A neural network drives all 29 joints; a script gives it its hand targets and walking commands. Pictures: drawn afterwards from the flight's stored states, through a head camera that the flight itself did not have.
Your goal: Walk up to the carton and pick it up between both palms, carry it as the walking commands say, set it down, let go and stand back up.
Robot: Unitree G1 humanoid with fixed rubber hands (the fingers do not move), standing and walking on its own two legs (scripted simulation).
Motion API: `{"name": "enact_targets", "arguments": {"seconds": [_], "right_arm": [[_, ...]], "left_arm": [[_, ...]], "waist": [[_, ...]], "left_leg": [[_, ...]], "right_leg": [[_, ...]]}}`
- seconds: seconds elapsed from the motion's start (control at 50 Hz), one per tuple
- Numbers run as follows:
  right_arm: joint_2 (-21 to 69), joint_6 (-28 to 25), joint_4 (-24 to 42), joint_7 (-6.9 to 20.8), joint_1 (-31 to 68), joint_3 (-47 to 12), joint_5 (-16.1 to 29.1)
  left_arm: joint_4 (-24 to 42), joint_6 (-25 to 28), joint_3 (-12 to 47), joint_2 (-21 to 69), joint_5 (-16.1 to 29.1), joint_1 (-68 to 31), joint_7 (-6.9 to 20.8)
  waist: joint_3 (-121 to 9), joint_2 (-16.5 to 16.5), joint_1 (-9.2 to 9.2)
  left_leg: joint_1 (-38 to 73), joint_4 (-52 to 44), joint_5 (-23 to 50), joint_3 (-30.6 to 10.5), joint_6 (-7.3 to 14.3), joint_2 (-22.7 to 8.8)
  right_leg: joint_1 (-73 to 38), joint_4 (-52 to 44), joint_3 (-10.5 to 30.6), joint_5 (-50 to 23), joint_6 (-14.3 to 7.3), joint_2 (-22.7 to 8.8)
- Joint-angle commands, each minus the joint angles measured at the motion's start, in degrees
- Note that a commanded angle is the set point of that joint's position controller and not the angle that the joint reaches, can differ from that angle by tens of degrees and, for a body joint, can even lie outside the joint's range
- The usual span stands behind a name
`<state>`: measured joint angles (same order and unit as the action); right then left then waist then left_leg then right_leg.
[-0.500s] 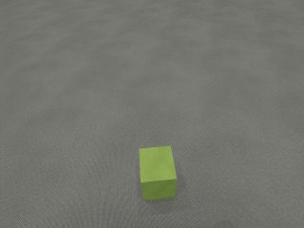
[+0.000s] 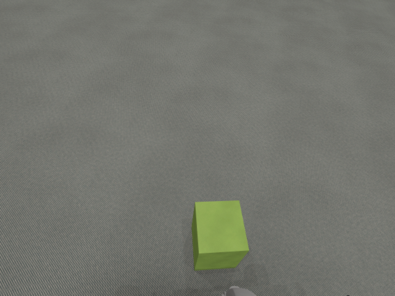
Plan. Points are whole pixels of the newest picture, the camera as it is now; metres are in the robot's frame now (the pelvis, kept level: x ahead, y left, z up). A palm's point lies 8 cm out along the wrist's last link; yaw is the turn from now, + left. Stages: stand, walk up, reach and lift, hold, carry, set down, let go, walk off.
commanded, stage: walk up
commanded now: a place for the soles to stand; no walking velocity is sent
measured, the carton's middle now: (216, 236) +0.46 -0.12 -0.62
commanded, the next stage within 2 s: none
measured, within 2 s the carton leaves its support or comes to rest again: neither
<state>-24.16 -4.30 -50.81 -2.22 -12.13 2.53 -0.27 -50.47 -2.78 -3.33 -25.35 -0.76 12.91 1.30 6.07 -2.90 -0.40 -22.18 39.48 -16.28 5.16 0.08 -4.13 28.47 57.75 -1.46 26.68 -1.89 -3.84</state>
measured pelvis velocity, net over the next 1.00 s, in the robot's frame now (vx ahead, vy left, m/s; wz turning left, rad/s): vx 0.01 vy -0.08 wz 0.02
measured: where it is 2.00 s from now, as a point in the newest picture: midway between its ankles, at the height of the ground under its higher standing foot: outside the picture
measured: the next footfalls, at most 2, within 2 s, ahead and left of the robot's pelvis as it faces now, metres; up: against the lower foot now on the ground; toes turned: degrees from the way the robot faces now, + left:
right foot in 0.24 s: +0.05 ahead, -0.20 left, +0.00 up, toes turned -4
left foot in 0.42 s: +0.07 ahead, +0.06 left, +0.00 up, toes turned +3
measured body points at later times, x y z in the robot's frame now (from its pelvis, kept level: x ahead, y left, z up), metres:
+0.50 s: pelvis -0.01 -0.07 -0.01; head +0.02 -0.07 +0.44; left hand +0.13 +0.24 -0.12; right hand +0.03 -0.40 -0.12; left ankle +0.03 +0.06 -0.72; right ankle +0.01 -0.19 -0.72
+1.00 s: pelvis +0.01 -0.08 +0.02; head +0.02 -0.08 +0.47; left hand +0.12 +0.23 -0.10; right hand +0.11 -0.40 -0.10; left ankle +0.03 +0.06 -0.72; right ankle +0.01 -0.19 -0.72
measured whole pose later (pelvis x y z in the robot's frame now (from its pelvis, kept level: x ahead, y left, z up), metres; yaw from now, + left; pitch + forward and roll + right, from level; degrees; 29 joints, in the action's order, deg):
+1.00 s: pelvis +0.01 -0.08 +0.02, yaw +1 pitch -1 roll +0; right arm -22.6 -2.2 -63.8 -0.5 -5.0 -0.8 -0.3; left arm -60.2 -0.4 -1.2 -21.4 0.1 2.9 1.4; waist 2.4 0.2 0.4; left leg -13.1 25.9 -11.8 0.7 -1.6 -2.4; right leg 10.3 25.6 -5.2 14.1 -0.2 -1.5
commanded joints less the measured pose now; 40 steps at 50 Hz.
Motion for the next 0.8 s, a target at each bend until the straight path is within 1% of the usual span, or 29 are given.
{"name": "enact_targets", "arguments": {"seconds": [0.0, 0.04, 0.08, 0.1, 0.14, 0.16, 0.18, 0.2, 0.22, 0.24, 0.26, 0.28, 0.3, 0.32, 0.34, 0.36, 0.38, 0.4, 0.42, 0.44, 0.46, 0.48, 0.5, 0.52, 0.56, 0.58, 0.62, 0.72, 0.78], "right_arm": [[-18.3, -0.4, 1.8, -2.9, -6.8, 5.2, 0.2], [-19.1, -0.4, 2.1, -2.9, -6.1, 5.3, 0.1], [-19.7, -0.1, 2.5, -2.6, -4.0, 5.1, -0.4], [-19.9, 0.2, 3.0, -2.4, -2.5, 4.9, -0.4], [-19.6, 1.0, 3.2, -1.7, 0.4, 4.4, -0.2], [-17.1, 1.4, 2.8, -1.5, -1.2, 3.5, -0.2], [-13.6, 1.6, 3.4, -1.4, -2.8, 2.4, -0.1], [-12.0, 1.9, 4.5, -2.1, -0.2, 1.7, 0.4], [-13.1, 2.0, 3.7, -2.6, 0.4, 2.1, -0.2], [-13.3, 1.5, 1.9, -2.5, -1.8, 2.1, -0.1], [-13.7, 1.2, 0.4, -2.1, -3.5, 1.9, 0.5], [-13.2, 1.0, -1.4, -1.8, -5.8, 2.1, 1.2], [-12.7, 0.6, -2.7, -1.5, -7.7, 2.1, 1.3], [-12.4, 0.2, -3.6, -1.5, -9.6, 2.1, 0.8], [-12.6, -0.1, -4.1, -1.4, -8.9, 2.1, 0.2], [-14.5, -0.5, -3.8, -1.3, -7.2, 2.5, -0.7], [-16.3, -0.9, -2.9, -1.3, -3.3, 2.2, -1.2], [-16.9, -1.1, -1.8, -0.8, 0.4, 1.6, -1.3], [-17.2, -1.1, -1.4, -0.4, 3.6, 1.5, -1.1], [-16.2, -0.7, -1.3, 0.0, 7.2, 1.2, -1.2], [-13.6, -0.3, -2.2, 0.3, 6.2, 0.5, -0.8], [-11.4, 0.2, -3.3, 0.5, 3.9, -0.3, -0.5], [-11.3, 0.5, -4.2, 0.6, 2.5, -0.3, 0.0], [-11.6, 0.7, -5.1, 0.6, 2.1, -0.1, 0.0], [-11.3, 0.4, -6.2, 1.0, 2.2, 0.1, 0.0], [-11.1, 0.2, -6.5, 1.1, 2.5, 0.1, -0.1], [-10.7, 0.2, -7.1, 1.2, 3.1, -0.1, 0.3], [-10.4, 0.9, -8.6, 1.1, 5.4, -0.7, 0.4], [-10.8, 1.1, -9.3, 1.2, 6.3, -0.8, 0.2]], "left_arm": [[5.7, -1.2, -4.3, -10.4, -0.4, -0.3, 1.1], [6.2, -1.5, -4.5, -10.1, -0.3, -1.1, 1.4], [6.0, -1.5, -4.7, -9.7, 0.0, -1.1, 1.6], [5.7, -1.4, -4.8, -9.5, 0.2, -0.9, 1.8], [4.5, -0.6, -5.3, -9.4, 0.0, 1.4, 1.8], [3.3, 0.0, -5.9, -10.9, -0.7, 2.8, 1.5], [3.8, 0.6, -7.0, -15.3, -1.6, 2.6, 1.1], [5.4, 0.8, -7.2, -18.5, -1.6, 0.2, 0.7], [5.8, 1.1, -6.7, -17.4, -0.9, -1.7, 0.3], [5.8, 1.2, -6.0, -16.0, -0.8, -4.4, 0.0], [6.3, 0.9, -5.9, -15.3, -1.0, -5.4, 0.1], [6.7, 0.8, -5.5, -14.7, -1.0, -6.6, 0.0], [6.6, 1.0, -5.2, -14.3, -0.5, -7.3, -0.2], [6.5, 1.1, -4.7, -13.4, 0.1, -8.1, -0.2], [6.4, 1.2, -4.2, -12.2, 0.6, -8.4, -0.2], [6.2, 1.5, -3.4, -10.5, 1.0, -7.3, -0.3], [5.6, 1.6, -2.8, -9.0, 1.3, -7.2, -0.4], [4.1, 1.4, -2.7, -8.8, 1.5, -5.7, -0.5], [3.0, 1.5, -2.3, -8.7, 1.6, -4.4, -0.6], [1.5, 2.0, -2.1, -7.3, 1.1, -2.7, -0.6], [0.4, 2.7, -2.3, -8.1, 0.5, -2.8, -0.7], [0.0, 3.3, -2.7, -10.1, 0.0, -4.9, -0.6], [0.4, 3.5, -3.1, -12.5, -0.1, -7.7, -0.6], [0.4, 3.5, -3.1, -13.9, 0.1, -10.0, -0.6], [-0.3, 3.4, -2.1, -11.4, 0.3, -11.8, -0.4], [-0.6, 3.6, -1.7, -10.4, 0.3, -11.8, -0.5], [-2.0, 4.1, -1.2, -9.4, 0.3, -10.9, -0.5], [-4.1, 3.9, -0.7, -8.5, 0.5, -12.2, -0.4], [-5.2, 3.8, -0.6, -8.2, 0.7, -12.3, -0.3]], "waist": [[-8.0, 9.6, 1.23], [-9.0, 9.8, 1.28], [-9.3, 12.0, 0.62], [-9.5, 13.6, 0.43], [-10.8, 13.1, -1.34], [-12.5, 9.4, -1.85], [-12.6, -5.4, -2.59], [-10.6, -11.0, -3.91], [-8.5, -6.1, -2.79], [-8.3, -6.5, -0.97], [-7.6, -9.0, -0.48], [-6.4, -11.1, 0.47], [-7.4, -11.0, 1.41], [-8.4, -9.6, 2.58], [-9.3, -6.2, 2.74], [-9.9, -0.6, 2.24], [-8.8, 6.9, 1.08], [-7.1, 8.4, -0.52], [-5.9, 8.2, -1.10], [-6.3, 10.1, -2.55], [-7.3, 8.4, -2.64], [-6.9, 3.7, -0.92], [-5.6, 0.4, 0.62], [-4.1, 0.6, 1.52], [-3.8, 1.2, 2.81], [-4.9, 0.5, 2.64], [-8.6, 0.0, 1.90], [-8.6, -1.6, 1.69], [-9.5, 0.5, 1.50]], "left_leg": [[9.3, -8.2, 38.1, -14.3, 12.5, -17.7], [7.7, -7.9, 33.9, -13.3, 12.2, -17.4], [3.9, -8.0, 27.2, -11.8, 11.5, -16.3], [2.4, -7.5, 23.8, -10.3, 11.0, -15.2], [-0.3, -4.1, 13.2, -7.6, 9.0, -12.2], [-2.3, 1.9, 6.4, -4.6, 6.9, -9.5], [-10.0, 11.9, -4.1, 0.3, 3.5, -3.6], [-14.8, 17.5, -20.3, -2.2, 1.7, 2.7], [-12.6, 20.9, -20.9, -5.5, 1.5, 0.9], [-11.0, 19.7, -18.7, -4.8, 1.5, -0.2], [-7.4, 15.5, -15.5, -2.0, 1.3, -1.1], [-5.1, 11.4, -9.9, -0.6, 1.0, 0.5], [-2.0, 6.3, -5.4, 0.4, 1.0, 1.7], [1.6, 0.5, 1.1, 1.1, 1.1, 2.5], [5.3, -3.9, 5.6, 1.1, 1.6, 3.1], [8.3, -6.9, 6.1, -6.8, 3.2, -1.2], [8.0, -10.7, 4.6, -17.9, 6.1, -7.5], [4.6, -14.4, -2.8, -25.3, 10.6, -12.7], [1.9, -15.1, -4.3, -24.4, 12.8, -14.4], [-1.2, -13.1, -2.5, -22.3, 10.9, -12.7], [-5.0, -11.2, -3.0, -16.0, 6.5, -8.3], [-5.3, -6.7, -4.4, -9.4, 3.1, -3.0], [-3.2, -2.6, -6.2, -4.6, 1.3, 1.1], [0.5, -3.2, -8.0, -3.9, 1.3, 1.7], [6.0, -7.3, -2.2, -4.9, 2.0, 0.8], [7.3, -8.1, 3.1, -6.1, 2.4, -0.4], [10.0, -9.2, 10.4, -7.6, 2.8, -2.1], [10.2, -11.7, 10.9, -6.4, 1.4, -1.9], [10.9, -13.1, 13.3, -6.8, 1.5, -2.5]], "right_leg": [[3.4, 2.3, 3.8, -2.3, 0.1, -2.6], [1.2, 0.4, 3.0, -2.3, 0.2, -1.8], [-2.5, -2.8, 1.8, -1.8, 0.1, -0.8], [-4.7, -5.5, 0.7, -1.8, -0.1, 0.0], [-12.0, -17.2, -2.0, -5.8, -0.7, 2.7], [-16.8, -22.1, 0.0, -5.8, -1.9, 2.9], [-19.6, -30.2, 14.7, -8.2, -4.9, -6.9], [-16.6, -34.1, 25.2, -8.5, -11.3, -14.7], [-12.1, -34.6, 24.0, -8.9, -13.3, -14.9], [-11.3, -32.4, 20.5, -13.9, -12.7, -13.5], [-8.7, -30.0, 15.6, -15.4, -10.8, -10.9], [-7.9, -27.2, 12.1, -18.9, -9.6, -9.0], [-9.0, -24.2, 9.5, -21.3, -8.3, -7.8], [-9.8, -21.0, 6.6, -21.8, -7.1, -6.7], [-8.8, -18.4, 5.3, -19.5, -5.9, -6.1], [-6.0, -14.8, 4.4, -16.2, -3.9, -5.4], [-2.8, -11.3, 3.2, -12.0, -1.6, -2.5], [-3.1, -11.1, 2.2, -1.9, -0.9, 0.8], [-5.6, -13.0, 2.3, 0.2, -1.3, 0.8], [-10.4, -17.9, 3.7, -2.1, -1.6, -0.2], [-15.8, -24.7, 5.4, -4.3, -2.6, -2.0], [-15.5, -31.0, 12.3, -2.3, -4.0, -6.0], [-11.8, -35.2, 17.7, 0.8, -5.9, -9.4], [-7.5, -36.7, 18.4, 2.0, -7.1, -11.3], [-5.9, -36.2, 12.5, -2.0, -4.6, -8.7], [-7.8, -35.4, 9.4, -6.3, -3.3, -6.9], [-11.5, -34.5, 6.3, -12.3, -2.0, -5.1], [-14.6, -37.2, 5.5, -13.3, -2.1, -5.7], [-16.2, -37.5, 4.4, -15.1, -1.4, -5.5]]}}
